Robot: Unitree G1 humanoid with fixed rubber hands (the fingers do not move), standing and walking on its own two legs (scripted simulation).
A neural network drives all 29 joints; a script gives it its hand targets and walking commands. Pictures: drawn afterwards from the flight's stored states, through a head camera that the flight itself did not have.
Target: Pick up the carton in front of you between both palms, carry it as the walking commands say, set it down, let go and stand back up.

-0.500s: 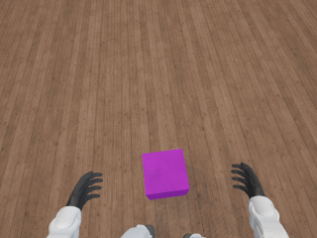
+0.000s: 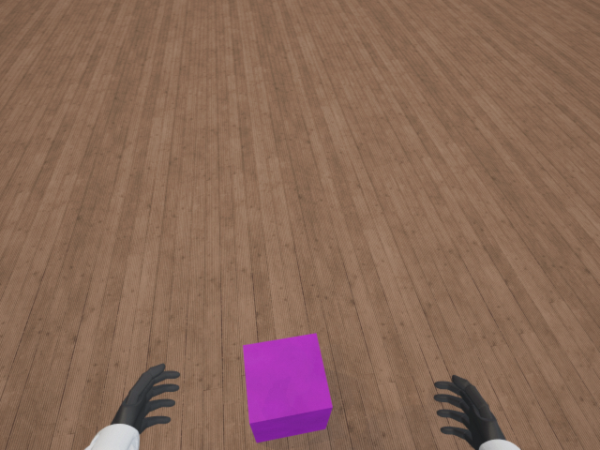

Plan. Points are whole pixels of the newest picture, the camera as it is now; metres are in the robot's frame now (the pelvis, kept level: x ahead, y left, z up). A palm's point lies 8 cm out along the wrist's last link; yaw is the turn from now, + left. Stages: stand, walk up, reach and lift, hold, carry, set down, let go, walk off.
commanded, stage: let go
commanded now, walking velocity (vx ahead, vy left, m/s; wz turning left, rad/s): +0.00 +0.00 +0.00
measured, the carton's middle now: (286, 389) +0.38 +0.04 -0.65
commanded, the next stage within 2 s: stand in 0.16 s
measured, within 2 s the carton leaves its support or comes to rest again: neither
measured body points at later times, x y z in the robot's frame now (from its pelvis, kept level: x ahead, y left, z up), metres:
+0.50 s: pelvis +0.01 +0.02 +0.00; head +0.02 +0.04 +0.45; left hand +0.15 +0.30 -0.11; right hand +0.14 -0.28 -0.08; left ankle +0.00 +0.12 -0.74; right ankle -0.03 -0.11 -0.74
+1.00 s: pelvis +0.01 +0.03 +0.00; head +0.00 +0.04 +0.45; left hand +0.13 +0.32 -0.11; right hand +0.12 -0.28 -0.10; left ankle +0.00 +0.12 -0.74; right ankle -0.03 -0.11 -0.74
